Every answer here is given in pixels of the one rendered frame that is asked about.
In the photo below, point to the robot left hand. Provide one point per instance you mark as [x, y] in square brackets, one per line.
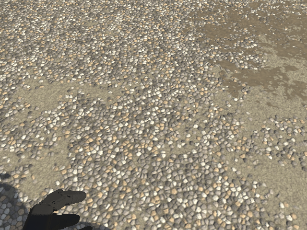
[42, 216]

